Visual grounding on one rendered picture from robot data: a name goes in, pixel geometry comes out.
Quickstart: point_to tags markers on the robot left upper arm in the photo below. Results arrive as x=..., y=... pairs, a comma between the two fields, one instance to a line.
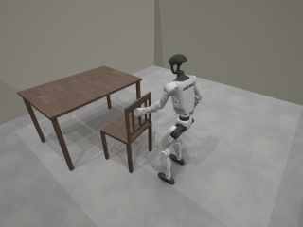
x=168, y=90

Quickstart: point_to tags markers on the robot right upper arm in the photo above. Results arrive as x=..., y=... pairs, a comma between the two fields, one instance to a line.
x=198, y=95

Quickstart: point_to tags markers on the robot right forearm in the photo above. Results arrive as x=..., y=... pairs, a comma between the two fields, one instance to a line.
x=196, y=103

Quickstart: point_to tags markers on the right robot foot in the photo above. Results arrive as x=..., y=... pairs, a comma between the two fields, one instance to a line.
x=174, y=158

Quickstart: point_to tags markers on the table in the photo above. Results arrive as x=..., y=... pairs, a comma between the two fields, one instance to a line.
x=62, y=96

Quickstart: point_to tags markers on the chair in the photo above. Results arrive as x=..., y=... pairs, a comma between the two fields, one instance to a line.
x=126, y=128

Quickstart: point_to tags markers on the robot left forearm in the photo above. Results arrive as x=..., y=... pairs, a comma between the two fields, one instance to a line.
x=153, y=108

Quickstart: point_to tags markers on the robot left hand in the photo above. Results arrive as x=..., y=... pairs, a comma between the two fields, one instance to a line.
x=138, y=112

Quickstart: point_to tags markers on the humanoid robot torso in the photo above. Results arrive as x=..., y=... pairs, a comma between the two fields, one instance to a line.
x=183, y=102

